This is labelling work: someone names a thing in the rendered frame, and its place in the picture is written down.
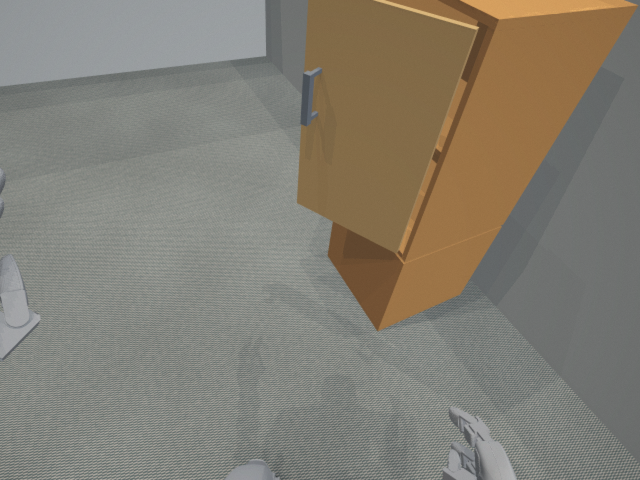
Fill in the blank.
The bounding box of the right robot hand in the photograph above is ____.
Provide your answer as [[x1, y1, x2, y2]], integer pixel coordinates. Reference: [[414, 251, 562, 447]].
[[443, 407, 517, 480]]

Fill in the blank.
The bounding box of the left robot hand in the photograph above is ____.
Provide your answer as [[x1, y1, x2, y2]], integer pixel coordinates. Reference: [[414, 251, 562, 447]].
[[0, 168, 41, 361]]

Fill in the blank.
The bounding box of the left robot shin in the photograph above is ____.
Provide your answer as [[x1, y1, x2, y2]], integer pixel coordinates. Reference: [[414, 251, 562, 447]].
[[247, 459, 271, 471]]

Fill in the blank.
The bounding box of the handle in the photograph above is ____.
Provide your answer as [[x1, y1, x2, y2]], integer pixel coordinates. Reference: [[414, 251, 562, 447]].
[[300, 67, 322, 127]]

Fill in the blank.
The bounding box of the cupboard door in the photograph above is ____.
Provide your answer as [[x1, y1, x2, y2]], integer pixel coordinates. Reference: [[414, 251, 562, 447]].
[[297, 0, 479, 254]]

